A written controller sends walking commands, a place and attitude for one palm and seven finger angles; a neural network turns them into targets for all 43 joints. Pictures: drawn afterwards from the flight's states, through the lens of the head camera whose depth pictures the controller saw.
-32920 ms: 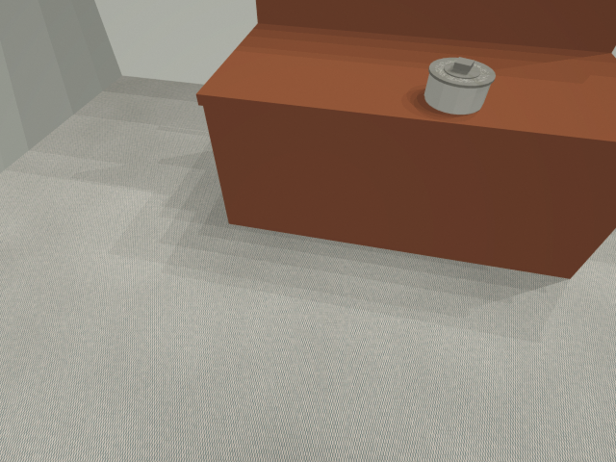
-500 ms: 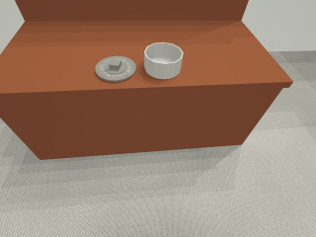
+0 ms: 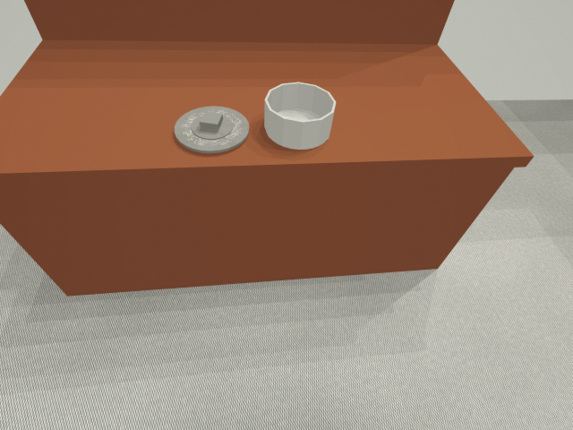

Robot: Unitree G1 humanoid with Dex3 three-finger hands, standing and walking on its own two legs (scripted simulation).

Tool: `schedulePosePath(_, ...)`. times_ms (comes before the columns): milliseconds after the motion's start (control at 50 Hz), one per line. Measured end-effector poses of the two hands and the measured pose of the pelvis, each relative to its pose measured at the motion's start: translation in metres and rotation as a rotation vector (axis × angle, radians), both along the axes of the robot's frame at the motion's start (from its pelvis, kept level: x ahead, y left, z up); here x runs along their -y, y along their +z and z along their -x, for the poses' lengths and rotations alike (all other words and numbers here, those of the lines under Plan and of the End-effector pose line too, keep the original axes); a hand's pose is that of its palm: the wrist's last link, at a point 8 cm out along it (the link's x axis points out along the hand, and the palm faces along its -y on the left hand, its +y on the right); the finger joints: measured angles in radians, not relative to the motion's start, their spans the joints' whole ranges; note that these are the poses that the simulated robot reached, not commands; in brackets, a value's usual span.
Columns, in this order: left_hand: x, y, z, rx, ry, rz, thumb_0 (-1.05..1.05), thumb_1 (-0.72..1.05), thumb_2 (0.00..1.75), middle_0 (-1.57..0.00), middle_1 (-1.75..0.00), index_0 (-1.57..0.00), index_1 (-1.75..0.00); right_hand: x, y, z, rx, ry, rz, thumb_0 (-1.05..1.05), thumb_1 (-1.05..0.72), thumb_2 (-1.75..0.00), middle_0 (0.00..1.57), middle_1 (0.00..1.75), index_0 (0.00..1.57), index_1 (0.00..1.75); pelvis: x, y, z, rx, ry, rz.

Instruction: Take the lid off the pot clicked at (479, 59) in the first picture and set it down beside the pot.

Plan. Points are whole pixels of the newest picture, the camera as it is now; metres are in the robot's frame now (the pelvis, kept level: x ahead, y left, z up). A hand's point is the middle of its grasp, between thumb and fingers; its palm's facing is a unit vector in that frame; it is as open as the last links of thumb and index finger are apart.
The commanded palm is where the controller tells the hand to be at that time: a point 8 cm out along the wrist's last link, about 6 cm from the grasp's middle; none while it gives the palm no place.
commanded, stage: let the arm hang, fingers relaxed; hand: left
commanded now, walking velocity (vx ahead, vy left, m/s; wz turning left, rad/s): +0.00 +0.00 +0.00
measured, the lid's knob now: (211, 120) +0.84 +0.23 -0.08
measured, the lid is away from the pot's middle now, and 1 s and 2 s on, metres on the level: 0.24 0.24 0.24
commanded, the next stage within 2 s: look to check the result in 0.28 s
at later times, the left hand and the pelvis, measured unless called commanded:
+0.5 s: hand out of the picture +0.03 +0.18 -0.19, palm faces +0.03 -0.98 -0.17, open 7.3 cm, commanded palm none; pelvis +0.02 +0.01 +0.00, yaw +0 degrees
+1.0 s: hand out of the picture +0.04 +0.17 -0.19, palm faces +0.03 -0.98 -0.18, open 7.3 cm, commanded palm none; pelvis +0.02 +0.00 +0.00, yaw +0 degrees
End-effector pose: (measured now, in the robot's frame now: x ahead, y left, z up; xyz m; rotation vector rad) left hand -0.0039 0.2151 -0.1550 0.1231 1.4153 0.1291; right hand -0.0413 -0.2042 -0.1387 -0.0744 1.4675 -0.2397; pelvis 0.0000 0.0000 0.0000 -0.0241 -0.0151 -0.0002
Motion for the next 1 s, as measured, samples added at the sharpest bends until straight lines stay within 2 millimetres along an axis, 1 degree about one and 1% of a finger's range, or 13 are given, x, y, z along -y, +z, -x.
schedulePosePath(160, -0.004, -0.001, -0.008, 0.009, 0.008, -0.002, 0.01, 0.93, 0.90, -0.20, -0.30, -0.20, -0.30, 0.000, -0.001, -0.019, 0.032, 0.010, 0.012, 0.00, -0.91, -0.90, 0.20, 0.30, 0.20, 0.30, -0.004, -0.001, -0.007, 0.002, 0.001, 0.001)
schedulePosePath(300, -0.008, -0.002, -0.017, 0.019, 0.010, -0.006, 0.01, 0.93, 0.90, -0.20, -0.30, -0.20, -0.30, 0.000, -0.002, -0.027, 0.035, 0.015, 0.018, 0.00, -0.91, -0.90, 0.20, 0.30, 0.20, 0.30, -0.006, -0.002, -0.012, 0.002, 0.002, 0.003)
schedulePosePath(720, -0.010, -0.001, -0.038, 0.036, 0.006, -0.019, 0.00, 0.93, 0.90, -0.20, -0.30, -0.20, -0.30, 0.003, -0.003, -0.024, -0.005, 0.004, 0.023, 0.00, -0.91, -0.90, 0.20, 0.30, 0.20, 0.30, -0.004, -0.004, -0.022, 0.002, 0.002, 0.005)
schedulePosePath(1000, -0.007, -0.001, -0.039, 0.041, 0.007, -0.020, 0.00, 0.93, 0.90, -0.20, -0.30, -0.20, -0.30, 0.007, -0.003, -0.028, 0.003, 0.009, 0.024, 0.00, -0.91, -0.90, 0.20, 0.30, 0.20, 0.30, -0.001, -0.004, -0.022, 0.003, 0.002, 0.005)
